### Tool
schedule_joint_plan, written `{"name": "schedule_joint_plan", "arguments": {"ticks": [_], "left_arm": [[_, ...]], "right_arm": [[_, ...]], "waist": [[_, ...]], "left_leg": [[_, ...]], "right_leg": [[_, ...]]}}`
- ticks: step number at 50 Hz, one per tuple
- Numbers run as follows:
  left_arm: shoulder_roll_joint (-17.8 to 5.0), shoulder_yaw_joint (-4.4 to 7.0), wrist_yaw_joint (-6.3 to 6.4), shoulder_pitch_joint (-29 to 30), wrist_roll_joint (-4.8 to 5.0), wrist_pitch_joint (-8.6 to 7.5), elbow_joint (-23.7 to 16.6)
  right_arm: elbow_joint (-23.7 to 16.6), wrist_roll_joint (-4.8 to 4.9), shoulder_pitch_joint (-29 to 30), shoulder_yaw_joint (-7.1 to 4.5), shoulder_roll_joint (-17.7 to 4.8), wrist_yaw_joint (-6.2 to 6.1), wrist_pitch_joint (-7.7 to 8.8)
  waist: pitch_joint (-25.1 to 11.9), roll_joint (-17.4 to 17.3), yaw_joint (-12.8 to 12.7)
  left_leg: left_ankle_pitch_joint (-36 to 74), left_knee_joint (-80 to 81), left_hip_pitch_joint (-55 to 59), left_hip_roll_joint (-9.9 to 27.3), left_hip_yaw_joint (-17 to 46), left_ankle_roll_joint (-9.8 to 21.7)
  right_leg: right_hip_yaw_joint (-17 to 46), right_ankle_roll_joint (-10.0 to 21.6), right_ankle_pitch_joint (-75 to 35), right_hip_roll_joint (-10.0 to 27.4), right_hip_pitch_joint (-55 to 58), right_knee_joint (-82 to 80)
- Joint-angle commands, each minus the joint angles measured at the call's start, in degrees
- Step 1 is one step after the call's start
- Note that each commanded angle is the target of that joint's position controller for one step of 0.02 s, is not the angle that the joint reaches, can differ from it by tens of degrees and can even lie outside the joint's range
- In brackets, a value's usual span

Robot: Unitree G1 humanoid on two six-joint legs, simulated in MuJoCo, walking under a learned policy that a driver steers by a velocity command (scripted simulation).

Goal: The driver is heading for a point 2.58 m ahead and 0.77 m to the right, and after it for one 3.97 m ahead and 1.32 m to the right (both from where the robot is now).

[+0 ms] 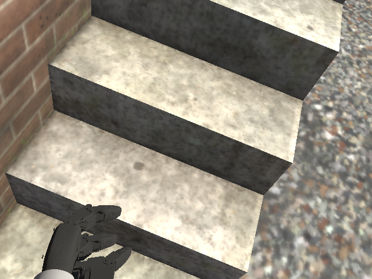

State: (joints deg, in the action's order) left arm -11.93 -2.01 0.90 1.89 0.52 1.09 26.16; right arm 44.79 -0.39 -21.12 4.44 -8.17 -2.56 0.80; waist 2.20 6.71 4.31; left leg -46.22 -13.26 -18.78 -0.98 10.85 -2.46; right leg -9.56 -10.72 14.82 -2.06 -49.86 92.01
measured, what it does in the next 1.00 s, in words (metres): goes down, backwards: left foot 0.10 m lower, then right foot 0.23 m lower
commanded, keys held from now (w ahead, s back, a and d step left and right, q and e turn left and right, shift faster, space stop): w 1.00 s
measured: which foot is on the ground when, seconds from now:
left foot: up 0.00-0.02, down 0.04-0.08, up 0.10-0.40, down 0.42-0.74, up 0.76-1.00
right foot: up 0.00-0.16, down 0.18-0.40, up 0.42-0.78, down 0.80-1.00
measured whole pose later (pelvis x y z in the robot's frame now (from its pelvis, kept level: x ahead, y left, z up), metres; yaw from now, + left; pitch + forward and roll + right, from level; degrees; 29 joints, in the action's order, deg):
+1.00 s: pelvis -0.71 +0.36 -0.29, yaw -4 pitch +1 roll -1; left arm -12.8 0.1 2.8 -26.9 0.9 -0.5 47.5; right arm 34.1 2.3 -7.9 2.2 -7.9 -0.7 -1.6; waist -1.0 1.8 -7.3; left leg -21.3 -65.7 -31.3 5.4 3.8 -3.4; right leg -8.8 4.3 18.4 2.4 -22.8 39.6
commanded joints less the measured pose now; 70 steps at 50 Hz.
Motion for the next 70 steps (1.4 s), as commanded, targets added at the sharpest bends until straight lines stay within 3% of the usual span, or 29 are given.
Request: {"name": "schedule_joint_plan", "arguments": {"ticks": [1, 2, 4, 6, 10, 11, 12, 13, 14, 18, 21, 22, 23, 25, 29, 33, 37, 39, 40, 41, 42, 44, 45, 48, 53, 55, 56, 59, 70], "left_arm": [[-12.3, 4.34, 1.65, -2.47, -4.7, 1.11, -1.42], [-4.97, 2.21, 1.78, 4.05, -5.12, 1.86, -1.18], [1.17, 2.19, 0.55, -13.3, 4.33, 5.37, 5.55], [-4.51, 0.27, -6.66, 17.01, -8.5, 2.61, 1.52], [-12.23, 2.34, -6.53, 13.86, -1.91, 3.96, 6.53], [-20.13, 5.54, -3.68, 1.78, 1.99, 0.45, 8.61], [-11.37, 3.18, -1.79, -0.13, 2.31, -0.05, 9.07], [-12.27, 4.28, 0.77, 2.72, 0.82, -1.86, 8.49], [-8.22, 3.13, 1.85, 0.16, -1.04, -1.21, 5.73], [-12.75, 5.23, 2.61, 3.12, 0.99, -1.42, 6.08], [-1.32, 2.83, 0.65, 9.46, 5.15, -2.37, 4.48], [4.69, 2.18, -0.12, 2.3, 3.8, -1.62, 1.46], [6.1, 2.0, -1.5, 1.65, 2.58, -2.33, -1.23], [0.03, 2.29, -0.96, 10.31, 3.36, -1.18, -4.02], [-6.29, 5.78, 1.19, -7.11, -1.64, 2.93, 3.11], [-3.28, 4.63, 0.31, -13.19, -0.62, 2.79, 5.86], [-10.15, 5.97, 1.08, -51.64, -4.65, 2.73, 24.89], [5.32, 1.58, -1.64, -30.42, -1.44, 0.0, 23.42], [11.94, -1.4, -2.03, -19.36, -3.15, -1.77, 19.39], [7.56, -1.75, -3.21, -15.8, -3.88, -3.11, 16.32], [-13.0, 4.73, -3.18, -22.56, 0.16, -3.74, 15.91], [-12.61, 4.97, -1.11, -15.14, -0.16, -3.4, 11.87], [-13.31, 4.82, 0.09, -17.32, -0.75, -3.35, 11.84], [-14.65, 5.36, 3.17, -27.89, 0.63, -3.03, 16.94], [-8.6, 4.51, 2.87, -28.48, 1.44, -0.1, 18.84], [3.01, 1.64, 0.9, -21.87, -0.17, -2.31, 12.0], [0.34, 2.38, -0.69, -21.62, 1.27, -3.72, 11.25], [-5.78, 4.71, 0.21, -15.89, 0.94, -2.04, 11.24], [-4.11, 5.7, -1.34, -5.28, 0.05, -2.26, 8.09]], "right_arm": [[-12.74, -1.13, 5.26, -6.65, -15.89, -3.82, 1.75], [-8.86, -1.87, -7.32, -6.19, -10.9, -3.08, 0.49], [-13.4, 4.89, 11.86, -10.99, -16.51, -6.94, -2.59], [-17.71, 4.64, -8.73, -9.3, -6.46, -4.99, -3.12], [-16.77, 3.77, -10.51, -6.23, -1.06, -3.32, -1.77], [-14.63, 3.85, -17.66, -5.58, -3.27, -5.45, -3.03], [-11.59, 1.5, -17.25, -8.8, -15.48, -4.15, -3.76], [-14.64, 2.68, -7.11, -10.07, -16.93, -3.09, -3.39], [-13.74, 1.92, -0.07, -11.96, -21.97, -3.61, -3.54], [-9.3, 0.13, 0.66, -7.8, -7.35, -2.26, -5.01], [5.34, -2.44, -27.83, -5.23, 1.17, 1.56, -3.06], [2.02, -3.87, -20.13, -2.39, 1.26, 3.34, 0.73], [0.02, -1.91, -15.6, -4.27, -6.84, 4.85, 3.43], [-5.5, -3.95, 1.54, -5.43, -14.41, 1.84, 3.54], [-6.12, -1.95, 2.21, -4.65, -12.29, -1.59, 0.91], [-4.74, -0.77, -1.01, -5.77, -10.25, -4.17, -0.8], [-13.84, 2.28, 29.44, -11.74, -17.63, -4.42, -1.55], [-12.38, 6.64, 21.7, -5.35, 2.94, -2.32, -2.54], [-10.31, 4.67, 7.45, -4.21, 7.74, 0.27, -2.27], [-11.15, 2.52, 0.9, -3.31, 10.62, 2.76, -1.76], [-12.44, 0.36, -8.77, -3.47, 4.14, 3.5, -0.39], [-16.66, 2.37, 16.71, -7.38, -14.76, 2.11, -0.09], [-17.65, 0.78, 20.8, -7.51, -15.1, 1.25, -1.25], [-20.41, 2.46, 27.02, -5.81, -9.44, 1.19, -0.98], [-8.97, 3.03, 3.3, -5.76, -6.03, 3.02, 0.79], [-6.71, 2.42, -4.76, -5.86, -11.39, 3.94, 1.26], [-4.66, 0.82, -12.45, -9.61, -19.66, 3.87, 2.53], [-6.71, 0.49, 6.22, -5.94, -8.9, 3.51, 5.0], [-0.14, 0.07, -6.76, -6.3, -11.39, 1.29, 4.26]], "waist": [[-25.1, -8.96, -4.46], [-16.63, -20.61, 4.41], [-4.93, -22.47, -7.78], [-4.94, 11.25, 18.48], [3.67, 6.07, 19.22], [-1.72, 14.25, 16.18], [-6.83, -3.45, 13.02], [-5.73, 5.34, 7.21], [-7.14, -9.26, 2.53], [4.48, -0.64, 1.94], [12.71, -26.69, 11.3], [13.77, -39.66, -1.63], [11.81, -42.19, -2.34], [20.08, -11.99, -5.51], [0.02, -19.55, -6.66], [0.73, -19.75, -6.55], [5.85, -25.97, -21.28], [12.68, 23.81, -5.24], [3.33, 14.95, 5.29], [-1.16, 2.31, 11.33], [-7.26, 7.84, 11.39], [1.67, -13.25, 1.24], [-1.76, -17.21, -2.37], [-2.34, -4.92, -9.8], [0.41, 0.09, -2.73], [2.26, -17.7, -3.82], [-5.76, -21.39, -0.41], [6.32, -12.47, -7.87], [2.64, -14.76, -0.59]], "left_leg": [[35.38, -9.36, 24.83, 8.91, 1.65, 0.85], [24.71, -3.62, 9.8, -1.69, -7.59, -3.35], [-15.09, -44.01, 1.56, 6.46, 8.79, 4.19], [-2.78, -102.36, -14.99, -19.29, -21.79, -4.29], [12.79, -123.55, -27.33, -17.05, -9.24, -3.02], [22.2, -129.38, -28.72, 2.85, 0.17, -3.52], [23.85, -113.04, -43.93, 5.59, 8.25, -3.63], [33.41, -96.78, -45.14, 11.07, 11.97, -3.15], [27.01, -91.71, -45.52, 8.31, 9.94, -4.13], [13.48, -45.71, -4.28, 12.48, -9.42, -1.0], [18.69, -20.57, 4.72, 4.92, -16.37, 5.22], [40.55, -29.92, -8.08, 3.15, -1.48, 3.0], [3.16, 2.23, -23.04, 15.12, 35.63, 10.09], [-30.09, 12.44, -30.67, 21.63, 47.17, 6.58], [4.71, -1.88, -20.69, 9.67, 7.48, 0.62], [14.6, 2.82, -10.75, 5.86, -3.3, -2.9], [24.92, 5.58, -16.56, -2.99, -16.28, -16.77], [7.36, -70.83, -18.0, -1.05, -4.53, 5.09], [14.89, -95.78, -30.57, -6.82, 3.44, 9.44], [17.98, -106.46, -36.3, -9.18, 2.89, 11.31], [20.57, -99.34, -37.73, -3.23, 3.49, 10.39], [34.8, -82.52, -34.24, 4.23, -0.32, 3.33], [33.84, -75.07, -28.74, 5.23, -5.5, 0.63], [27.6, -50.1, -12.63, 6.15, -11.72, -2.62], [16.73, -13.04, 15.58, -2.04, -18.0, 4.48], [56.51, -19.76, 26.3, 21.09, 14.29, 8.59], [34.53, -1.24, 25.68, 33.66, 35.32, 18.63], [13.99, 2.96, 11.38, 19.3, 17.35, 13.19], [38.94, 4.89, 21.26, 15.69, 2.1, 11.22]], "right_leg": [[-14.04, -1.93, -11.62, -8.78, 20.26, -26.11], [-18.7, -1.72, -6.93, -13.37, 35.78, -49.46], [12.08, 18.96, -37.55, 15.53, 32.9, -72.62], [1.14, 20.86, -45.11, 10.28, 20.66, -67.84], [-6.7, 14.6, -45.42, 10.01, 23.71, -74.93], [18.01, 25.91, -20.5, 37.77, 30.64, -83.29], [12.85, 23.33, -3.93, 29.26, 55.34, -79.26], [32.61, 26.84, 12.35, 36.23, 57.14, -79.55], [31.1, 26.79, 17.26, 33.62, 61.5, -78.71], [9.56, 17.85, 22.82, 18.39, 27.74, -81.71], [-5.28, 14.0, 26.31, 5.59, 11.05, -22.8], [5.13, 13.92, 30.71, 2.24, -1.16, 8.15], [19.35, 14.76, 26.51, -0.03, -7.13, 13.96], [21.53, 14.82, 0.81, 0.5, -14.92, 18.35], [7.1, 4.6, -11.56, -1.57, 7.43, 21.05], [2.46, 6.73, -5.42, -2.74, 14.76, 5.37], [-12.03, 13.41, 15.32, -1.07, 51.28, -53.14], [4.68, 18.1, -7.28, 11.46, 28.76, -77.43], [6.5, 16.45, -2.79, 7.97, 31.99, -62.12], [10.89, 16.92, -17.01, 9.51, 27.67, -47.27], [44.46, 25.9, 29.05, 22.24, 28.57, -75.02], [49.86, 25.19, 46.03, 26.08, 20.96, -85.98], [42.81, 24.4, 40.34, 22.32, 22.08, -83.0], [26.07, 24.12, 28.26, 16.68, 22.0, -79.42], [8.32, 17.45, 22.36, 7.51, 15.94, -60.11], [13.25, 14.46, 18.96, 1.41, -15.15, -15.9], [21.68, 14.1, 13.73, 3.06, -20.52, -13.62], [21.21, 12.09, -4.85, 5.46, -16.93, -10.49], [13.26, 8.68, -19.36, 7.69, -6.26, -36.41]]}}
